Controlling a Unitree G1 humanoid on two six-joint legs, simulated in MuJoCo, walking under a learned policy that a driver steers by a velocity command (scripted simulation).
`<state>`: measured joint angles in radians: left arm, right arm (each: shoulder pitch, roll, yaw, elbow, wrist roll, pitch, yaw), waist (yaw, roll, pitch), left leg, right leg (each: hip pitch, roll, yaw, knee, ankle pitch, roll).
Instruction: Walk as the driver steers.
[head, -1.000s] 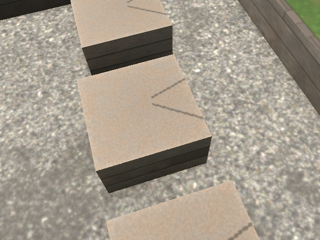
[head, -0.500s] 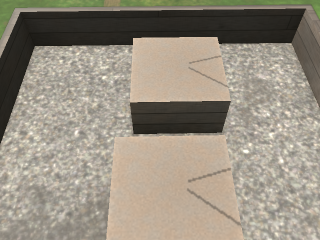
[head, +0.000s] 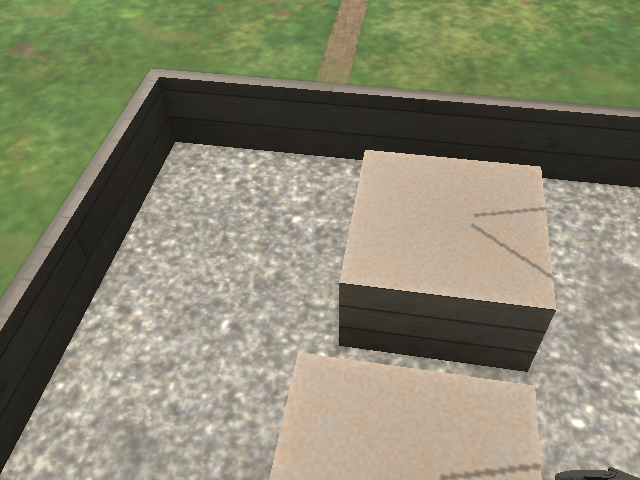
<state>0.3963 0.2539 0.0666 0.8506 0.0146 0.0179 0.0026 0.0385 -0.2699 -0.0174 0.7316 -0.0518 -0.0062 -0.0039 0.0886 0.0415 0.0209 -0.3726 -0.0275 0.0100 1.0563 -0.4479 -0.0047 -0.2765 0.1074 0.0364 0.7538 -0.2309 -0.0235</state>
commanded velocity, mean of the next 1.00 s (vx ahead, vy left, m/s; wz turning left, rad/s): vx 0.33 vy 0.00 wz -0.14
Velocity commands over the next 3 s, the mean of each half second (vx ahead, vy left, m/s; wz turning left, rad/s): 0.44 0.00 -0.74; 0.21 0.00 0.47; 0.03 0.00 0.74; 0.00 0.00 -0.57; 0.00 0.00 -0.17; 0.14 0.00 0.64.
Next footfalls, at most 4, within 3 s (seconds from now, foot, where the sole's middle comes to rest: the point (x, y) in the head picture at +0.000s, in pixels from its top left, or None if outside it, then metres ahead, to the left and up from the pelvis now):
0.12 left None -0.01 0.08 -0.76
0.48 right None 0.37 -0.17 -0.76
0.94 left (429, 453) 0.58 -0.13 -0.76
1.42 right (481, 444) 0.61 -0.23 -0.76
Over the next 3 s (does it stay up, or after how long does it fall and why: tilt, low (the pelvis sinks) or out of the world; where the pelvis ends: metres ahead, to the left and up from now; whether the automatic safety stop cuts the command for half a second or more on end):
stays up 0.50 -0.05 0.03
